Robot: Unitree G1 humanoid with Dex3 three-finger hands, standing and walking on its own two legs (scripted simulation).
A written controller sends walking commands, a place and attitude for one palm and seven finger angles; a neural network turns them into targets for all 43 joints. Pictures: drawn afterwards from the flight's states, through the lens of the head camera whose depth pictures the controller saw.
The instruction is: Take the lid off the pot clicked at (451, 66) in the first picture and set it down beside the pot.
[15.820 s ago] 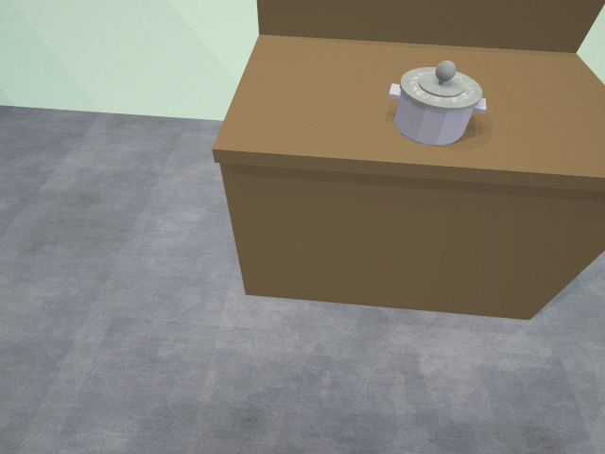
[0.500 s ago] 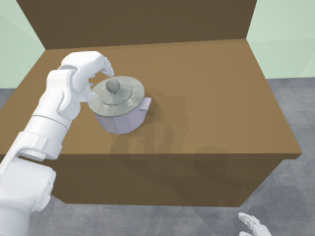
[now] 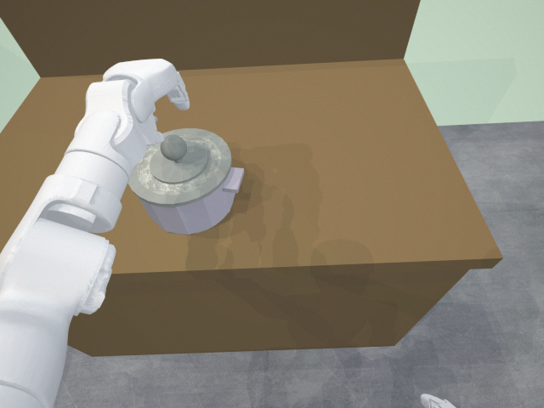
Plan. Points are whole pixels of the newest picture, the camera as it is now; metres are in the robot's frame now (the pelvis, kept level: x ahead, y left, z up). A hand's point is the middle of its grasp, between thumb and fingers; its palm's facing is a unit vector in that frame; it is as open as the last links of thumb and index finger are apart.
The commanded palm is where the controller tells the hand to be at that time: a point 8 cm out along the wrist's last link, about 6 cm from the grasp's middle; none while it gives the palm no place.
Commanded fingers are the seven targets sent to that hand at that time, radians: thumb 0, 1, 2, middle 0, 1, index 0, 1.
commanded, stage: move the open hand above the knob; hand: left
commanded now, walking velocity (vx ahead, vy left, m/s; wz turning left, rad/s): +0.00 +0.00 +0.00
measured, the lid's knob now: (173, 147) +0.52 +0.15 +0.09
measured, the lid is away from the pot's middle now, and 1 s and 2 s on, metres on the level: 0.00 0.00 0.00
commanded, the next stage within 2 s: lower the open fingers around the knob in 0.64 s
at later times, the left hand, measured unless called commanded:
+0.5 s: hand (152, 119) +0.49 +0.16 +0.17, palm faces -0.27 -0.03 -0.96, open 10.0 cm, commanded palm +0.47 +0.16 +0.23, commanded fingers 0.00 -0.32 1.50 -0.85 -0.08 -0.85 -0.08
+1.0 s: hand (157, 128) +0.48 +0.15 +0.16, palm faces -0.31 -0.04 -0.95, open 10.0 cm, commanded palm +0.47 +0.15 +0.21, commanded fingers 0.00 -0.32 1.50 -0.85 -0.08 -0.85 -0.08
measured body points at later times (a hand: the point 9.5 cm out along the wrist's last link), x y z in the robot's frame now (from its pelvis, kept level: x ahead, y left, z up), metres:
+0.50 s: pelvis +0.00 +0.01 +0.00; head +0.05 -0.02 +0.45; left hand +0.49 +0.16 +0.23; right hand +0.10 -0.25 -0.14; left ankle -0.03 +0.07 -0.74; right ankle +0.00 -0.11 -0.74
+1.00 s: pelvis +0.00 +0.01 +0.00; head +0.04 -0.02 +0.45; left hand +0.49 +0.15 +0.21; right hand +0.08 -0.25 -0.13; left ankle -0.03 +0.07 -0.74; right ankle +0.00 -0.11 -0.74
